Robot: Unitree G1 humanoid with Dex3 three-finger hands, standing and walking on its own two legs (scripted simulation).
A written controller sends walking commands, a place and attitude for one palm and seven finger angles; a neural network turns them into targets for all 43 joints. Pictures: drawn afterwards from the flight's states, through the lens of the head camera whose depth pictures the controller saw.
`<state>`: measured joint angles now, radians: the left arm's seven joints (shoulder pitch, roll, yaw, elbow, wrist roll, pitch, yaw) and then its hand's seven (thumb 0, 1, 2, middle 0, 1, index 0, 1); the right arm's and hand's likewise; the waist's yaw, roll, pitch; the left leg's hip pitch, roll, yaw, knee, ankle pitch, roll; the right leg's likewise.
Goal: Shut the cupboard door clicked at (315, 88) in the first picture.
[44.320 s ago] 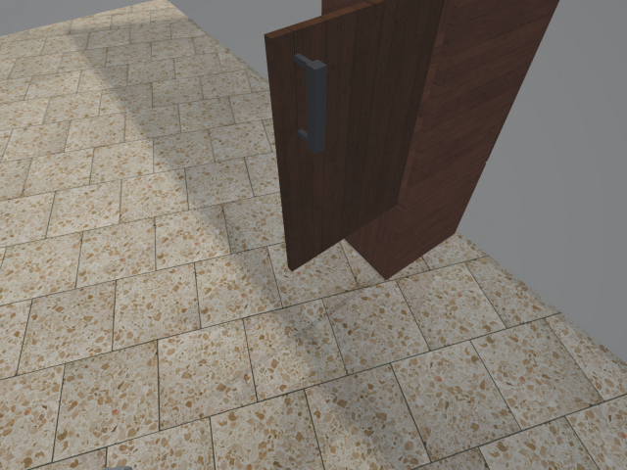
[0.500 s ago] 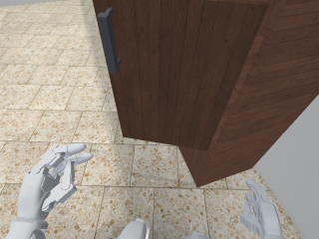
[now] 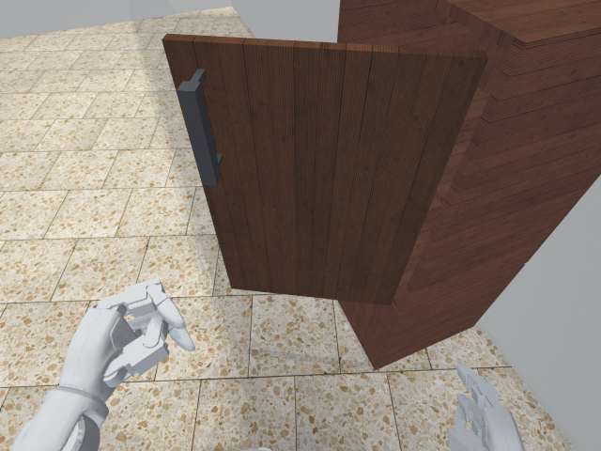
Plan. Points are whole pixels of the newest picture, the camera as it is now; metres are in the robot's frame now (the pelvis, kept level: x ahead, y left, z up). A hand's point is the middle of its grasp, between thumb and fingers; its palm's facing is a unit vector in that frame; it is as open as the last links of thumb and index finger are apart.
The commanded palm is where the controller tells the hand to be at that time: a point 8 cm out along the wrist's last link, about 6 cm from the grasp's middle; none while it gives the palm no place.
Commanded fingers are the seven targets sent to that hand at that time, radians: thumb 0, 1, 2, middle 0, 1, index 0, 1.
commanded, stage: raise the hand and make a fist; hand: left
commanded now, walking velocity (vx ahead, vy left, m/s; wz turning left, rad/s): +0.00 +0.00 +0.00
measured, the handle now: (206, 130) +0.48 +0.18 +0.18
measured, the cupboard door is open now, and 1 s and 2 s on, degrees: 61 61 61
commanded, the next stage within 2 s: bring the fist close to the handle in 0.84 s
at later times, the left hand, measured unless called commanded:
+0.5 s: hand (124, 276) +0.23 +0.19 +0.20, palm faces +0.03 -1.00 -0.08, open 3.1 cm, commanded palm +0.20 +0.22 +0.18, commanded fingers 0.00 0.90 0.90 -1.30 -1.50 -1.30 -1.50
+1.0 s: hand (157, 297) +0.23 +0.17 +0.17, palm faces -0.02 -1.00 -0.06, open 3.1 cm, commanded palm +0.21 +0.21 +0.18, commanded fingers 0.00 0.90 0.90 -1.30 -1.50 -1.30 -1.50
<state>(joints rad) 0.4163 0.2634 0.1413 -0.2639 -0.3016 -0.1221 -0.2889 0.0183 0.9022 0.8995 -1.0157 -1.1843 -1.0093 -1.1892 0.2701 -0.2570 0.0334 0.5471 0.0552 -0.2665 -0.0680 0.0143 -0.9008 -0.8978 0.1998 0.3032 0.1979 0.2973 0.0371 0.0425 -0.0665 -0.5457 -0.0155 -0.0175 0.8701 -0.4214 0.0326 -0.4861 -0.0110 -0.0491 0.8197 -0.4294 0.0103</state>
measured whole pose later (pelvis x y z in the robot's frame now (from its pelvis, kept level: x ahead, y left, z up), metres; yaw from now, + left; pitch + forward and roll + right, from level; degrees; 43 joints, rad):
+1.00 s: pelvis -0.01 -0.03 +0.03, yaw +0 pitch -2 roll +0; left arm 0.21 0.29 0.22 -0.23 -0.32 0.15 -0.28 0.02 0.90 0.90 -1.30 -1.50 -1.30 -1.50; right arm 0.23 -0.26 0.07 0.60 0.07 -0.26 -0.08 0.01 -0.90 -0.90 0.20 0.30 0.20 0.30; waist 0.05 0.07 -0.02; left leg -0.26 0.00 -0.03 0.58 -0.29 0.00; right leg -0.21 0.01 -0.06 0.56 -0.31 -0.02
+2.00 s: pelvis +0.01 -0.02 +0.03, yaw -1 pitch +1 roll +0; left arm -0.42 0.30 0.23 0.37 -0.22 0.13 -0.16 0.02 0.90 0.90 -1.30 -1.50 -1.30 -1.50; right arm 0.24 -0.25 0.06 0.65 0.07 -0.11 -0.07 0.01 -0.90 -0.90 0.20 0.30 0.20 0.30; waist -0.01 0.04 -0.03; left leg -0.29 0.00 0.00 0.56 -0.30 0.01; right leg -0.26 0.00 -0.03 0.56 -0.32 -0.01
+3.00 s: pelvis +0.01 -0.01 +0.03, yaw +0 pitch +4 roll +0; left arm -0.71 0.36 0.20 0.77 -0.21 -0.05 -0.28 0.02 0.90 0.90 -1.31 -1.50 -1.31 -1.50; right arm 0.31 -0.28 0.03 0.69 0.07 -0.09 -0.07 0.01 -0.90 -0.90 0.20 0.30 0.20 0.30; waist -0.05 0.03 -0.03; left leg -0.38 -0.01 -0.01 0.61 -0.30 0.01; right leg -0.34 0.00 -0.04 0.59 -0.32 -0.01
